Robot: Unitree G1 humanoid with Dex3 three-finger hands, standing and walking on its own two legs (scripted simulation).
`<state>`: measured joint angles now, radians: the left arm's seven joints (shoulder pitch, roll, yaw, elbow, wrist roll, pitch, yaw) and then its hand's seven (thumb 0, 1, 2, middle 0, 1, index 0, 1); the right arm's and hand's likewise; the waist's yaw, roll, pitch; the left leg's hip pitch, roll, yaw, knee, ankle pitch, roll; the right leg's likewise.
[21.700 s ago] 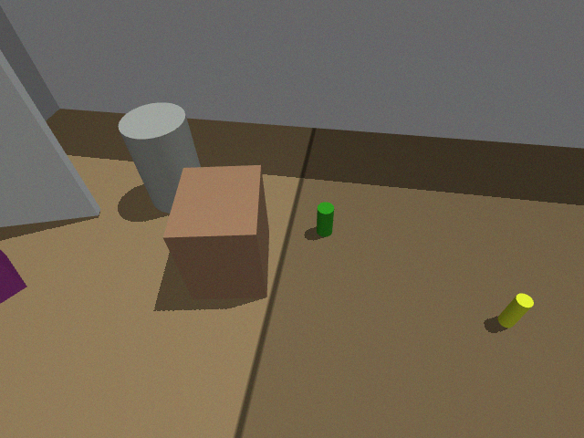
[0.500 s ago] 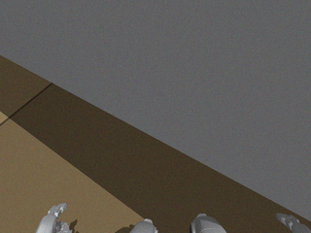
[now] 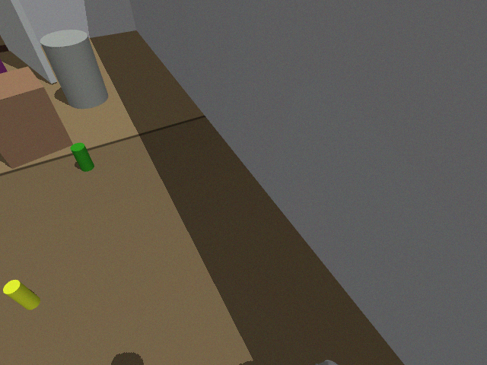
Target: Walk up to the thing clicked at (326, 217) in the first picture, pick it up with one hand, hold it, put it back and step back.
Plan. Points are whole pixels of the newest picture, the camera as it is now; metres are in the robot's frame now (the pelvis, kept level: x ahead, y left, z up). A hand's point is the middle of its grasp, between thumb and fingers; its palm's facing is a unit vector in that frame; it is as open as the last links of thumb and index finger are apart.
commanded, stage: walk up
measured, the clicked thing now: (82, 157) +1.28 +0.93 -0.66
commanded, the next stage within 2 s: none
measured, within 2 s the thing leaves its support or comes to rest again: neither
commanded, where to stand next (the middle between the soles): +0.12 +0.03 m, yaw +33 degrees
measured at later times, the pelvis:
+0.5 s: pelvis +0.05 +0.00 +0.02, yaw +19 degrees
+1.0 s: pelvis +0.05 +0.01 +0.01, yaw +29 degrees
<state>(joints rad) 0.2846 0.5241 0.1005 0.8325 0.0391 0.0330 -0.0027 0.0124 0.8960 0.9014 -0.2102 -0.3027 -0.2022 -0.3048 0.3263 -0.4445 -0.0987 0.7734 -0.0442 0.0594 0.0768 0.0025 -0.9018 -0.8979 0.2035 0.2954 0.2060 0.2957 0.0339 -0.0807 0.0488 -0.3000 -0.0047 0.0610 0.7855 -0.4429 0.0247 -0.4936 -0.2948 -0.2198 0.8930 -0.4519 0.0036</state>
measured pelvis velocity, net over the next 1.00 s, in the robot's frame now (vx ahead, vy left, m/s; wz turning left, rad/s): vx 0.05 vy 0.01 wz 0.50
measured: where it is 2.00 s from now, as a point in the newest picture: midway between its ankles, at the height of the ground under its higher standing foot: outside the picture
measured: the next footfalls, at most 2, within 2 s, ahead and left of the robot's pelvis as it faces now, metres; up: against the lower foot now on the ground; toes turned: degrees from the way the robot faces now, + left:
right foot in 0.40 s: +0.14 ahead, -0.08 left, +0.00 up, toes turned +15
left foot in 0.76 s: +0.13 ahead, +0.17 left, +0.00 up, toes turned +26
